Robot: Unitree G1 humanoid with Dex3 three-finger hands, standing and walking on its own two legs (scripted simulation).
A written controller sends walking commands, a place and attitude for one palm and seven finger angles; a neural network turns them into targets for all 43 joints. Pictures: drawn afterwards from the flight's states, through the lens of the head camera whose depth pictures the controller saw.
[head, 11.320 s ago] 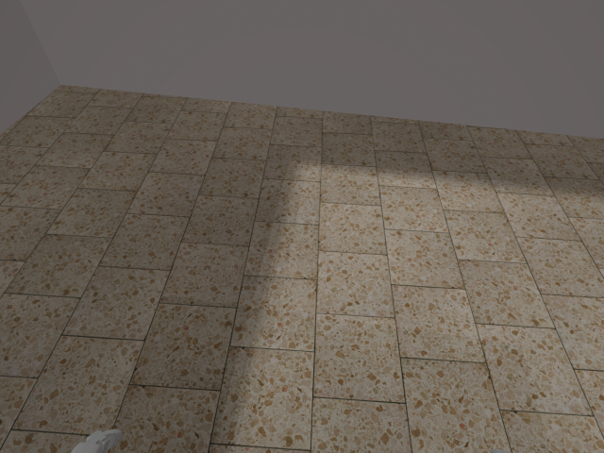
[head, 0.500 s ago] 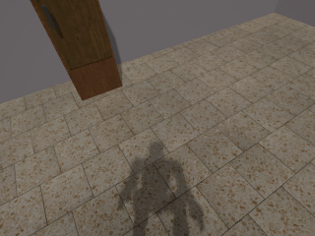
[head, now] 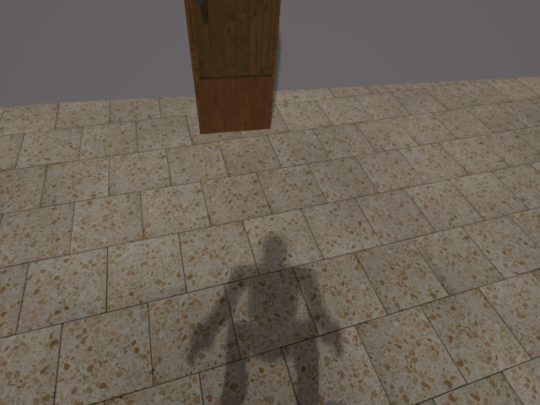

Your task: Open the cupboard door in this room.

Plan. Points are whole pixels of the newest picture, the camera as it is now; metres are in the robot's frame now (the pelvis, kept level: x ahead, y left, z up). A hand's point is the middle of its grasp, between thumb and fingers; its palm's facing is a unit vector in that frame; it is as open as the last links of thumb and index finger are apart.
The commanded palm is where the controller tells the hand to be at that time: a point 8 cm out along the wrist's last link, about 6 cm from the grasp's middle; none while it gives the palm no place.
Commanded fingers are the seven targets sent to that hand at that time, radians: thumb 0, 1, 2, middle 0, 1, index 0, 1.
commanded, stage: turn or walk to find it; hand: left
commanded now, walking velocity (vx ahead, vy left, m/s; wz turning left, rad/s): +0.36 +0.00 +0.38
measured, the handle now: out of the picture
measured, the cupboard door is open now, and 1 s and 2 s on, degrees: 0 0 0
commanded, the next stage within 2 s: stand and wait in 0.30 s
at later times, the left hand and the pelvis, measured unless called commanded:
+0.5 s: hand out of the picture +0.09 +0.12 -0.14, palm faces +0.20 -0.94 -0.26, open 7.3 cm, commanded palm none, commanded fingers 0.00 0.90 0.90 -0.20 -0.30 -0.20 -0.30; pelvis +0.08 -0.06 +0.01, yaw +9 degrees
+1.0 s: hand out of the picture +0.15 +0.16 -0.18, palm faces +0.28 -0.95 -0.14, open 7.4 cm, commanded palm none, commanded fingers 0.00 0.90 0.90 -0.20 -0.30 -0.20 -0.30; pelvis +0.24 +0.01 +0.00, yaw +12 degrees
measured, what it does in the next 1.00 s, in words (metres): walks ahead: right foot, then left foot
